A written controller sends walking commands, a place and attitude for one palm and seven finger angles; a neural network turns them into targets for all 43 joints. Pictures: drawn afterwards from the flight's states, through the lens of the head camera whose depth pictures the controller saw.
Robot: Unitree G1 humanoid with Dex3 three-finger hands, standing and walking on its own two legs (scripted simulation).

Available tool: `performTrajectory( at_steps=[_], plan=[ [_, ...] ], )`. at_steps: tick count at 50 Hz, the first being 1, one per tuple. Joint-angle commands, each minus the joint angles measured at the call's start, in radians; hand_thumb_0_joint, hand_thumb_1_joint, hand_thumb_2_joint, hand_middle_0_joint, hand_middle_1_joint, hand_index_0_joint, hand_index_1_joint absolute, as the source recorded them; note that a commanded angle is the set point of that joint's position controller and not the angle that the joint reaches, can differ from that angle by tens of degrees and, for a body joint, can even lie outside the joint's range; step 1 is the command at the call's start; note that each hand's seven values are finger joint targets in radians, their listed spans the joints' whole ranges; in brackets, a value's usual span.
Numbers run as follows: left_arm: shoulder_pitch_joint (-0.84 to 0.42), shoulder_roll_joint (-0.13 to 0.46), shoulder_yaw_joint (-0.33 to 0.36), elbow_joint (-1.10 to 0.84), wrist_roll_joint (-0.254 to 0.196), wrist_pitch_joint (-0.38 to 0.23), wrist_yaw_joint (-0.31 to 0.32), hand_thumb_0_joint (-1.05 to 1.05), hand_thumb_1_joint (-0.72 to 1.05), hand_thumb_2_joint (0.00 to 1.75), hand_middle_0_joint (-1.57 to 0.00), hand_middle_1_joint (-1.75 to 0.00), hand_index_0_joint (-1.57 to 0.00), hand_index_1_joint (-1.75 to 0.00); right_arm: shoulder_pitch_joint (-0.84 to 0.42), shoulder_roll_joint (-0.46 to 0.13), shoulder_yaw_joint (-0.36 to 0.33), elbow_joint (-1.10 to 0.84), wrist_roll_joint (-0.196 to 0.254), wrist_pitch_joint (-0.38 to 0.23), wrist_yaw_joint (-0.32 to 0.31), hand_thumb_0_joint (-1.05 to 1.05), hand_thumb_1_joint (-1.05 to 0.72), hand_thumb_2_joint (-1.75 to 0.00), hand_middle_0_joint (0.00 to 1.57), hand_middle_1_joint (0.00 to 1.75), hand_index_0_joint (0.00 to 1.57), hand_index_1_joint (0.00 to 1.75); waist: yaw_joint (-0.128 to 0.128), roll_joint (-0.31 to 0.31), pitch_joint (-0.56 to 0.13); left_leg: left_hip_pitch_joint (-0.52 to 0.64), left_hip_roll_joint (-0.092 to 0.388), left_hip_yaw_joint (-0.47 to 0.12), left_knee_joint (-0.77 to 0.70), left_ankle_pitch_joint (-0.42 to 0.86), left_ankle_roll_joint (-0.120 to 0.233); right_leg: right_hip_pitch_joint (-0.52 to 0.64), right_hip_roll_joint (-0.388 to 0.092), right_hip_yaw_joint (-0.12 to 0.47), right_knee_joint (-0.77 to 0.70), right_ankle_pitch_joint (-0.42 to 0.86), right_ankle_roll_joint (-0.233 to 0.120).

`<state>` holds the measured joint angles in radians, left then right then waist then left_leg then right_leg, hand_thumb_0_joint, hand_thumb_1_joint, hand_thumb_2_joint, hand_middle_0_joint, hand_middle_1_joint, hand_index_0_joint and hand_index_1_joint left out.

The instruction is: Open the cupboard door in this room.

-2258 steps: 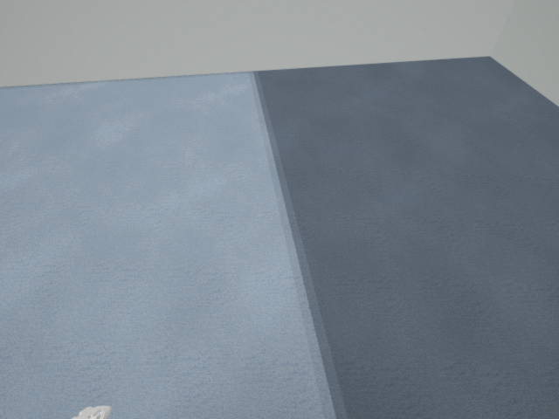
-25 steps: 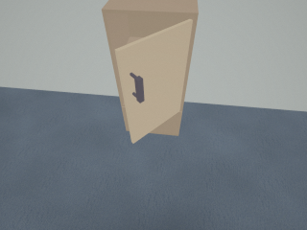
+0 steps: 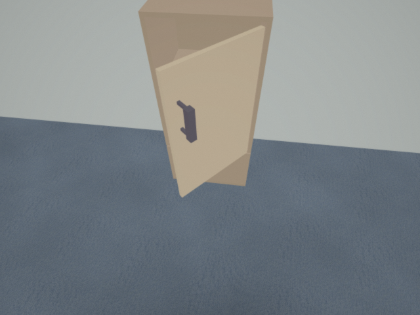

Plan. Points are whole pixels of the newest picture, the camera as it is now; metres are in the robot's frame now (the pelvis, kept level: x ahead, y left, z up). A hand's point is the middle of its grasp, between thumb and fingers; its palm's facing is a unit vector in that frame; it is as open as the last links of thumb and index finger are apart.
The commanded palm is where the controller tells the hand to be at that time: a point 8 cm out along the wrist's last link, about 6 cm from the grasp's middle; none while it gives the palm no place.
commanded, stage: walk to a spot facing it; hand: left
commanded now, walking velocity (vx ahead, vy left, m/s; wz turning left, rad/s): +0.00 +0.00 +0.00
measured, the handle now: (186, 121) +0.63 +0.11 -0.03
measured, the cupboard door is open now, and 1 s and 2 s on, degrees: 48 48 48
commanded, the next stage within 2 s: none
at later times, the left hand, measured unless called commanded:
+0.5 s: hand out of the picture +0.08 +0.19 -0.18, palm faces -0.12 -0.96 -0.24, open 7.4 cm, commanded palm none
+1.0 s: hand out of the picture +0.15 +0.17 -0.18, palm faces -0.34 -0.91 -0.24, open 7.4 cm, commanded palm none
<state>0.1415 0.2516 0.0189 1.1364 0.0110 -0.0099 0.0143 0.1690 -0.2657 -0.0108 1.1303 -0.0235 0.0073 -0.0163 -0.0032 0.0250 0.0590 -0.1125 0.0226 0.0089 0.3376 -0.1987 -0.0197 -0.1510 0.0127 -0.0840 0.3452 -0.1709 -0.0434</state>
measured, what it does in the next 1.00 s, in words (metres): steps on the spot, turning right: left foot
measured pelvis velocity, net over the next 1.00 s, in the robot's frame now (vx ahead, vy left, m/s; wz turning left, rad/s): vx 0.01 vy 0.00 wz -0.44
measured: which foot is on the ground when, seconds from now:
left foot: down 0.00-0.56, up 0.58-0.92, down 0.94-1.00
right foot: down 0.00-0.94, up 0.96-1.00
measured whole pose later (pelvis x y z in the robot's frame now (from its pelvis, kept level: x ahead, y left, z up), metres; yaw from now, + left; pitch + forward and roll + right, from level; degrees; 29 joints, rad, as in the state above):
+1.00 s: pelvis +0.01 +0.00 -0.01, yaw -25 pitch +2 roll +0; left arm 0.21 0.25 0.09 0.92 0.02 0.07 -0.01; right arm 0.11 -0.20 -0.04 0.88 -0.02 0.01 -0.04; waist 0.03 -0.03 0.07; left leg -0.26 0.04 -0.01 0.53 -0.28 -0.02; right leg -0.43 0.11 0.12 0.78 -0.43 0.01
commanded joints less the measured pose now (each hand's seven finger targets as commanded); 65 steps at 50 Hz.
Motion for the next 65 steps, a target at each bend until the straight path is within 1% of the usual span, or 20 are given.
performTrajectory(
  at_steps=[1,16,20,23,26,27,28,30,34,39,44,45,47,48,52,58,59,61,62,65],
  plan=[
    [-0.013,0.186,0.035,-0.048,-0.001,-0.024,0.008,0.00,0.90,0.90,-0.20,-0.30,-0.20,-0.30,0.004,-0.153,-0.024,-0.043,0.001,-0.020,-0.007,0.00,-0.90,-0.90,0.20,0.30,0.20,0.30,-0.001,-0.027,-0.051,-0.022,0.088,-0.071,-0.052,0.122,0.039,0.044,-0.141,0.130,-0.076,0.099,-0.005],
    [0.020,0.131,0.070,-0.158,0.012,0.047,-0.005,0.00,0.90,0.90,-0.20,-0.30,-0.20,-0.30,0.089,-0.097,-0.057,-0.128,-0.001,0.015,-0.035,0.00,-0.90,-0.90,0.20,0.30,0.20,0.30,-0.018,-0.060,-0.050,-0.036,0.126,0.032,0.099,0.013,0.040,-0.125,-0.110,0.236,0.077,0.186,-0.021],
    [0.023,0.091,0.074,-0.209,0.012,0.053,-0.018,0.00,0.90,0.90,-0.20,-0.30,-0.20,-0.30,0.092,-0.138,-0.077,-0.159,-0.007,0.006,-0.040,0.00,-0.90,-0.90,0.20,0.30,0.20,0.30,-0.012,0.099,-0.054,-0.013,0.269,-0.080,0.010,0.053,0.108,-0.229,-0.013,0.158,0.309,0.065,0.011],
    [0.006,0.057,0.082,-0.247,0.011,0.064,-0.026,0.00,0.90,0.90,-0.20,-0.30,-0.20,-0.30,0.083,-0.139,-0.083,-0.176,-0.016,-0.007,-0.043,0.00,-0.90,-0.90,0.20,0.30,0.20,0.30,-0.004,0.171,-0.033,-0.016,0.407,-0.124,-0.013,0.297,0.210,-0.290,-0.028,0.114,0.569,-0.359,0.026],
    [0.155,0.057,0.094,-0.218,0.012,0.048,-0.033,0.00,0.90,0.90,-0.20,-0.30,-0.20,-0.30,0.008,-0.140,-0.084,-0.200,-0.011,-0.002,-0.040,0.00,-0.90,-0.90,0.20,0.30,0.20,0.30,0.079,0.037,-0.051,-0.131,0.267,0.063,0.255,0.280,0.083,-0.047,-0.035,0.096,0.218,-0.064,0.016],
    [0.197,0.150,0.112,-0.208,0.025,0.035,-0.019,0.00,0.90,0.90,-0.20,-0.30,-0.20,-0.30,0.011,-0.083,-0.083,-0.225,0.005,0.006,-0.036,0.00,-0.90,-0.90,0.20,0.30,0.20,0.30,0.082,-0.268,-0.049,-0.292,0.098,0.163,0.480,-0.049,-0.002,0.034,-0.196,0.376,0.013,0.214,-0.039],
    [0.213,0.210,0.120,-0.204,0.014,0.035,-0.007,0.00,0.90,0.90,-0.20,-0.30,-0.20,-0.30,-0.008,-0.054,-0.078,-0.248,0.013,0.017,-0.028,0.00,-0.90,-0.90,0.20,0.30,0.20,0.30,0.094,-0.349,-0.035,-0.395,0.003,0.104,0.702,-0.434,-0.022,0.020,-0.358,0.588,-0.070,0.365,-0.138],
    [0.115,0.168,0.118,-0.238,0.014,0.041,0.007,0.00,0.90,0.90,-0.20,-0.30,-0.20,-0.30,-0.022,-0.050,-0.082,-0.237,0.008,0.028,-0.026,0.00,-0.90,-0.90,0.20,0.30,0.20,0.30,0.042,-0.195,-0.008,-0.455,0.043,-0.039,0.847,-0.324,-0.012,-0.051,-0.288,0.579,-0.059,0.078,-0.188],
    [0.086,0.135,0.110,-0.256,0.017,0.026,0.015,0.00,0.90,0.90,-0.20,-0.30,-0.20,-0.30,-0.012,-0.014,-0.068,-0.239,0.009,0.021,-0.019,0.00,-0.90,-0.90,0.20,0.30,0.20,0.30,0.018,-0.106,-0.104,-0.369,0.038,-0.020,0.697,-0.255,-0.029,-0.013,-0.222,0.476,-0.001,0.243,-0.168],
    [0.128,0.157,0.118,-0.248,0.018,0.031,0.006,0.00,0.90,0.90,-0.20,-0.30,-0.20,-0.30,-0.048,-0.014,-0.069,-0.270,0.018,0.015,-0.023,0.00,-0.90,-0.90,0.20,0.30,0.20,0.30,0.042,-0.163,-0.099,-0.336,-0.002,-0.012,0.517,-0.249,-0.027,0.038,-0.189,0.521,0.014,0.317,-0.159],
    [0.074,0.155,0.118,-0.274,0.013,0.040,0.002,0.00,0.90,0.90,-0.20,-0.30,-0.20,-0.30,0.018,-0.028,-0.069,-0.269,0.025,0.001,-0.032,0.00,-0.90,-0.90,0.20,0.30,0.20,0.30,-0.005,-0.163,-0.130,-0.145,-0.022,-0.027,0.214,-0.140,-0.012,-0.041,-0.132,0.538,0.074,0.323,-0.097],
    [0.047,0.145,0.113,-0.285,0.006,0.042,0.000,0.00,0.90,0.90,-0.20,-0.30,-0.20,-0.30,0.064,-0.048,-0.072,-0.257,0.024,-0.007,-0.037,0.00,-0.90,-0.90,0.20,0.30,0.20,0.30,-0.036,-0.135,-0.142,0.006,0.009,-0.035,0.086,-0.056,-0.003,-0.152,-0.103,0.504,0.111,0.251,-0.053],
    [0.054,0.061,0.090,-0.328,-0.006,0.040,-0.022,0.00,0.90,0.90,-0.20,-0.30,-0.20,-0.30,0.083,-0.205,-0.100,-0.276,0.001,-0.016,-0.042,0.00,-0.90,-0.90,0.20,0.30,0.20,0.30,-0.035,0.280,-0.120,0.147,0.435,-0.446,-0.108,0.010,0.167,-0.469,0.091,0.219,0.464,-0.378,0.061],
    [0.018,0.105,0.100,-0.361,0.007,0.036,-0.032,0.00,0.90,0.90,-0.20,-0.30,-0.20,-0.30,0.068,-0.225,-0.100,-0.298,-0.007,-0.012,-0.048,0.00,-0.90,-0.90,0.20,0.30,0.20,0.30,-0.033,0.177,-0.073,-0.004,0.510,-0.453,-0.100,0.043,0.251,-0.455,0.023,0.162,0.650,-0.420,0.085],
    [0.018,0.066,0.093,-0.334,0.010,0.051,-0.050,0.00,0.90,0.90,-0.20,-0.30,-0.20,-0.30,-0.007,-0.128,-0.070,-0.307,-0.018,-0.019,-0.041,0.00,-0.90,-0.90,0.20,0.30,0.20,0.30,0.015,0.183,-0.038,-0.030,0.295,-0.081,0.040,0.456,0.159,-0.419,-0.023,0.093,0.730,-0.319,0.097],
    [0.045,0.072,0.083,-0.333,0.008,0.044,-0.059,0.00,0.90,0.90,-0.20,-0.30,-0.20,-0.30,0.055,-0.182,-0.092,-0.288,-0.011,-0.007,-0.024,0.00,-0.90,-0.90,0.20,0.30,0.20,0.30,0.006,0.169,-0.075,-0.093,0.272,0.035,0.183,0.382,0.080,-0.116,0.018,-0.027,0.309,-0.149,0.058],
    [0.104,0.099,0.091,-0.317,0.008,0.041,-0.057,0.00,0.90,0.90,-0.20,-0.30,-0.20,-0.30,0.037,-0.180,-0.092,-0.298,-0.006,-0.004,-0.022,0.00,-0.90,-0.90,0.20,0.30,0.20,0.30,0.042,0.115,-0.080,-0.177,0.244,0.058,0.280,0.272,0.044,0.008,0.000,0.005,0.187,-0.022,0.039],
    [0.215,0.291,0.126,-0.292,0.014,0.028,-0.027,0.00,0.90,0.90,-0.20,-0.30,-0.20,-0.30,-0.022,-0.072,-0.068,-0.368,0.017,0.004,-0.017,0.00,-0.90,-0.90,0.20,0.30,0.20,0.30,0.107,-0.362,-0.120,-0.461,0.026,0.113,0.722,-0.485,-0.046,0.134,-0.405,0.567,-0.017,0.440,-0.170],
    [0.205,0.307,0.124,-0.303,0.012,0.036,-0.021,0.00,0.90,0.90,-0.20,-0.30,-0.20,-0.30,-0.006,-0.090,-0.061,-0.369,0.014,0.006,-0.014,0.00,-0.90,-0.90,0.20,0.30,0.20,0.30,0.100,-0.224,-0.101,-0.453,0.055,0.012,0.779,-0.458,-0.028,0.074,-0.404,0.549,0.018,0.335,-0.221],
    [0.060,0.209,0.113,-0.324,0.020,0.041,-0.001,0.00,0.90,0.90,-0.20,-0.30,-0.20,-0.30,-0.008,-0.083,-0.066,-0.331,0.015,0.005,-0.020,0.00,-0.90,-0.90,0.20,0.30,0.20,0.30,0.035,-0.309,-0.124,-0.417,0.068,-0.011,0.752,-0.347,-0.039,0.002,-0.264,0.435,0.055,0.277,-0.176]
  ],
)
